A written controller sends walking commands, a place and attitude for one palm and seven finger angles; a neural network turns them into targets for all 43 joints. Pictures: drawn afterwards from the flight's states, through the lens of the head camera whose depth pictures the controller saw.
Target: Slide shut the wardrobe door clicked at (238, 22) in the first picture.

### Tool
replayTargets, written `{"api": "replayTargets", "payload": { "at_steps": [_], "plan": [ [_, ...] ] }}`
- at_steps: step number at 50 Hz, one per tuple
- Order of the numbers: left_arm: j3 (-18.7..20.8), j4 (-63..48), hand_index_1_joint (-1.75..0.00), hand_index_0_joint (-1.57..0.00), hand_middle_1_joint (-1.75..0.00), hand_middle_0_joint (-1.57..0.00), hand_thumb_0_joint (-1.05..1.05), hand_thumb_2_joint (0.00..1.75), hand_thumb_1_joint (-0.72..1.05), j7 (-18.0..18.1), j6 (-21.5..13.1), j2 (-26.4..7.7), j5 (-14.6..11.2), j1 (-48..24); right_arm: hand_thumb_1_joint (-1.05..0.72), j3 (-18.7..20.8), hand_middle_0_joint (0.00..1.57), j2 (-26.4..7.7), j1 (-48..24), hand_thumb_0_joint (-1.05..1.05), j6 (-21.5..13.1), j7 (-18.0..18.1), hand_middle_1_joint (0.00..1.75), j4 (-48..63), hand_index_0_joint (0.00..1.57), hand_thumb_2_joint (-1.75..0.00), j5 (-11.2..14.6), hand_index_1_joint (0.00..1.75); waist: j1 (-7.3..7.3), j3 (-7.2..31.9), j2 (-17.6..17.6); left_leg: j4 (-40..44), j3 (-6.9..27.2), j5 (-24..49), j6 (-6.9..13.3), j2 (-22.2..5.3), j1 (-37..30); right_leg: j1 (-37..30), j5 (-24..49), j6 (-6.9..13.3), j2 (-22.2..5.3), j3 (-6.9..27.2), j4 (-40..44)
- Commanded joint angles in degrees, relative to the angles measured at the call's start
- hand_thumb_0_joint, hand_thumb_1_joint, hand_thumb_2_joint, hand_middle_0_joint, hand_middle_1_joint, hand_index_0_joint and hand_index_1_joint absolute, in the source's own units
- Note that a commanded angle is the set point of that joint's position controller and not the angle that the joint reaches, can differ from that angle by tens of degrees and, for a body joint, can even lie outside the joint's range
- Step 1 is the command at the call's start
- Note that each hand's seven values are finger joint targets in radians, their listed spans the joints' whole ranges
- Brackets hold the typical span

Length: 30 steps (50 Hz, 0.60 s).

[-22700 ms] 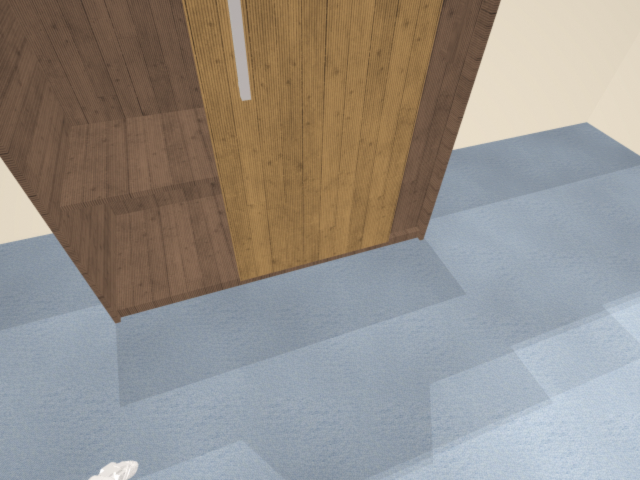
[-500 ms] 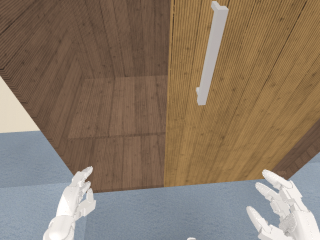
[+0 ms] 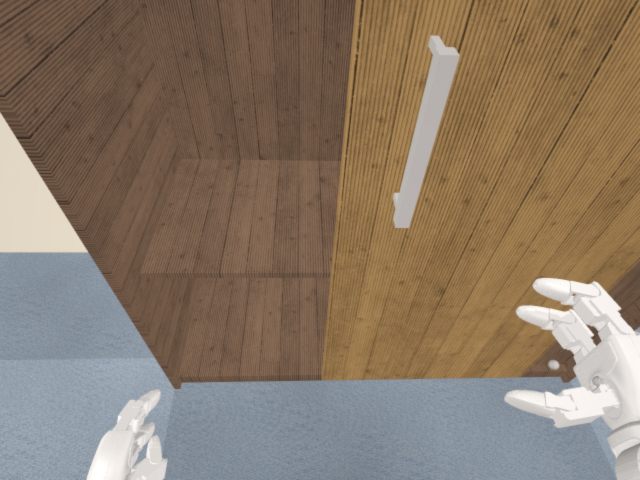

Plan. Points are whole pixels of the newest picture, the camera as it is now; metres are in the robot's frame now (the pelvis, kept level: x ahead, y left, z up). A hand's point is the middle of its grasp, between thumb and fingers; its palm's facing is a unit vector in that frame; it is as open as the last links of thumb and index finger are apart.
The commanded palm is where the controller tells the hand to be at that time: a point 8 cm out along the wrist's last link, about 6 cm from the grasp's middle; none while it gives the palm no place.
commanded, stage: raise the hand with hooked fingers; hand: right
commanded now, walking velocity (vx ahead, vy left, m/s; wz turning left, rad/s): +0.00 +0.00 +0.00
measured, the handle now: (416, 143) +0.51 -0.10 +0.18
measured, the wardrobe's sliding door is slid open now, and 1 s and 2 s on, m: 0.44 0.44 0.44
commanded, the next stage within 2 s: move the hooked fingers beside the handle in 1.02 s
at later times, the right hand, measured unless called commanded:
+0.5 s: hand out of the picture +0.26 -0.28 +0.20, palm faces +0.03 +0.99 -0.16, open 14.0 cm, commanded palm +0.23 -0.33 +0.21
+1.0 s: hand out of the picture +0.28 -0.28 +0.21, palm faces +0.08 +0.99 -0.12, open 14.0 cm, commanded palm +0.24 -0.31 +0.21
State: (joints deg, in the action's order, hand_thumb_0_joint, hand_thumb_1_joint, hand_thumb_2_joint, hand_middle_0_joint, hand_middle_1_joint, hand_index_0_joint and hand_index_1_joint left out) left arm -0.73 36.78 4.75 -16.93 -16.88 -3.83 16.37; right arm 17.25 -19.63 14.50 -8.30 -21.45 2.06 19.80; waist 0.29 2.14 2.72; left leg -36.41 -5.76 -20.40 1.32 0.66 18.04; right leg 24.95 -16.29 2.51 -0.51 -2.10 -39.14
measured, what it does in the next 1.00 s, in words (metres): stands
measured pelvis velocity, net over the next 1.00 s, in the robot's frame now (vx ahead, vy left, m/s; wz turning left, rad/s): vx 0.01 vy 0.02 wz -0.01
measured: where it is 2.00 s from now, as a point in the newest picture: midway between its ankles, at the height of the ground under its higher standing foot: outside the picture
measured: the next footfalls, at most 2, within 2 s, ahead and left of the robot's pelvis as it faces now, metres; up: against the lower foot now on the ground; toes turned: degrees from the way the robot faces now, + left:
none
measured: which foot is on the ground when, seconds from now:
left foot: down 0.00-1.00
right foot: down 0.00-1.00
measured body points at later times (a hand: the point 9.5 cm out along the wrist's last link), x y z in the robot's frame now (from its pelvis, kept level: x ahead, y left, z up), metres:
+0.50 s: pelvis +0.00 +0.00 +0.02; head -0.02 +0.01 +0.47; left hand +0.19 +0.21 -0.05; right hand +0.25 -0.33 +0.21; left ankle -0.01 +0.10 -0.72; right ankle +0.04 -0.09 -0.72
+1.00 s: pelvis +0.01 +0.02 +0.02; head -0.01 +0.04 +0.47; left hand +0.19 +0.25 -0.06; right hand +0.27 -0.33 +0.22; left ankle -0.01 +0.10 -0.72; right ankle +0.05 -0.09 -0.72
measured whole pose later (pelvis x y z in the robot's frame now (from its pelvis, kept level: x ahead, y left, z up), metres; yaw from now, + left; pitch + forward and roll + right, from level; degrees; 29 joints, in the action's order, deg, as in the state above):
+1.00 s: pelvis +0.01 +0.02 +0.02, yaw -1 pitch -3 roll +1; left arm -4.1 36.6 4.9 -14.6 -16.5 -5.1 12.7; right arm 29.3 -30.9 -8.2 6.6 -28.6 -12.8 20.4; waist 1.9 0.8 4.2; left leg -25.5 -6.3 -16.1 2.3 1.1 7.1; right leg 13.9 -11.6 1.3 -0.2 -1.3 -27.9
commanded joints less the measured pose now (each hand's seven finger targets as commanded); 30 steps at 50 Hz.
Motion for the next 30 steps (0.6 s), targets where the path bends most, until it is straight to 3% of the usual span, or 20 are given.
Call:
{"api": "replayTargets", "payload": {
  "at_steps": [1,4,8,12,15,16,19,21,22,25,26,28,30],
  "plan": [
    [1.62,-10.05,-0.3,-0.2,-0.3,-0.2,0.0,0.9,0.9,1.44,-4.89,-6.21,-0.13,-8.14,0.38,9.78,0.29,-16.27,-15.44,0.0,-1.22,-0.48,1.12,14.18,0.29,-0.35,1.58,1.12,1.14,10.23,3.43,8.94,2.07,6.55,-0.55,0.16,0.25,-13.95,5.88,0.17,-0.23,5.12,9.33],
    [1.04,-9.74,-0.3,-0.2,-0.3,-0.2,0.0,0.9,0.9,1.37,-5.42,-5.63,0.2,-8.4,0.45,12.44,0.3,-17.46,-17.06,0.0,-1.91,0.54,1.17,16.37,0.3,-0.32,2.17,1.17,1.62,12.74,4.12,8.98,1.03,10.46,-0.26,0.53,-2.29,-17.83,9.96,-0.18,-0.5,5.64,10.46],
    [0.31,-8.51,-0.3,-0.2,-0.3,-0.2,0.0,0.9,0.9,1.12,-5.19,-5.72,-0.09,-9.13,0.5,10.74,0.3,-15.77,-20.09,0.0,0.48,-0.98,1.2,9.39,0.3,-0.3,2.7,1.2,1.12,5.32,4.19,11.34,0.89,10.18,-0.03,0.97,-0.88,-17.35,7.86,-0.6,-0.76,6.3,13.02],
    [-0.08,-8.68,-0.3,-0.2,-0.3,-0.2,0.0,0.9,0.9,1.27,-3.26,-6.73,-0.81,-9.32,0.5,9.08,0.3,-16.56,-23.57,0.0,7.22,-4.39,1.2,0.15,0.3,-0.3,1.83,1.2,1.01,-0.6,1.04,13.4,1.43,8.37,-0.18,0.9,-0.1,-14.48,4.08,-0.56,-0.55,6.38,15.2],
    [-0.55,-9.74,-0.3,-0.2,-0.3,-0.2,0.0,0.9,0.9,1.46,-2.27,-6.4,-0.99,-10.01,0.5,9.4,0.3,-19.05,-28.92,0.0,9.88,-6.05,1.2,0.95,0.3,-0.3,1.31,1.2,0.89,1.96,0.53,14.32,1.9,7.13,-0.05,0.73,-1.3,-16.0,3.03,-0.31,-0.12,6.63,15.54],
    [-0.67,-10.28,-0.3,-0.2,-0.3,-0.2,0.0,0.9,0.9,1.42,-2.29,-6.45,-0.97,-10.45,0.5,10.63,0.3,-20.73,-31.06,0.0,9.84,-6.32,1.2,2.75,0.3,-0.3,1.38,1.2,1.05,4.53,1.72,14.29,1.98,7.46,0.02,0.79,-1.94,-17.2,3.58,-0.22,0.16,6.75,15.4],
    [-1.12,-11.07,-0.3,-0.2,-0.3,-0.2,0.0,0.9,0.9,1.37,-2.62,-5.63,-0.43,-11.36,0.5,15.29,0.3,-25.87,-36.09,0.0,7.49,-6.08,1.2,10.38,0.3,-0.3,1.54,1.2,1.6,12.91,4.11,14.21,1.84,9.94,0.22,0.97,-5.01,-23.13,7.83,-0.16,0.22,7.09,15.1],
    [-1.62,-10.35,-0.3,-0.2,-0.3,-0.2,0.0,0.9,0.9,1.25,-2.71,-5.41,-0.04,-11.3,0.5,18.22,0.3,-28.2,-36.99,0.0,5.77,-5.32,1.2,11.99,0.3,-0.3,2.03,1.2,1.94,14.5,6.0,14.58,1.75,11.26,0.45,1.1,-6.53,-24.23,9.83,-0.35,0.23,7.02,15.27],
    [-1.72,-10.05,-0.3,-0.2,-0.3,-0.2,0.0,0.9,0.9,1.23,-2.73,-5.3,-0.03,-11.26,0.5,18.74,0.3,-28.39,-36.7,0.0,5.62,-5.3,1.2,10.79,0.3,-0.3,1.93,1.2,2.01,13.94,7.59,14.74,1.6,11.78,0.56,1.17,-6.32,-24.88,10.52,-0.48,0.02,7.02,15.53],
    [-1.65,-8.36,-0.3,-0.2,-0.3,-0.2,0.0,0.9,0.9,1.25,-1.85,-5.74,-0.34,-10.59,0.5,18.72,0.3,-28.42,-37.03,0.0,7.75,-6.1,1.2,1.93,0.3,-0.3,1.74,1.2,1.85,7.6,6.25,16.22,1.52,10.45,0.53,1.13,-5.3,-21.8,7.98,-0.72,0.0,7.18,16.88],
    [-1.55,-8.12,-0.3,-0.2,-0.3,-0.2,0.0,0.9,0.9,1.28,-1.66,-6.05,-0.66,-10.88,0.5,17.58,0.3,-27.32,-38.05,0.0,9.09,-6.79,1.2,-0.89,0.3,-0.3,1.79,1.2,1.34,4.62,5.73,16.54,1.39,10.42,0.51,1.08,-4.24,-20.62,7.03,-0.7,0.09,7.17,17.41],
    [-1.35,-8.08,-0.3,-0.2,-0.3,-0.2,0.0,0.9,0.9,1.19,-1.07,-6.89,-1.21,-10.46,0.5,13.72,0.3,-23.89,-35.0,0.0,12.82,-8.73,1.2,-10.16,0.3,-0.3,1.75,1.2,1.06,-0.63,1.26,16.83,1.53,7.65,0.27,0.82,-1.49,-17.17,2.81,-0.7,-0.11,7.42,18.2],
    [-0.99,-8.73,-0.3,-0.2,-0.3,-0.2,0.0,0.9,0.9,0.89,-0.38,-7.2,-1.72,-10.33,0.5,10.04,0.3,-20.67,-33.31,0.0,14.82,-9.93,1.2,-12.44,0.3,-0.3,1.06,1.2,0.86,-1.5,-1.02,16.74,1.82,7.22,0.17,0.4,-0.98,-15.92,2.61,-0.54,0.06,6.69,17.41]
  ]
}}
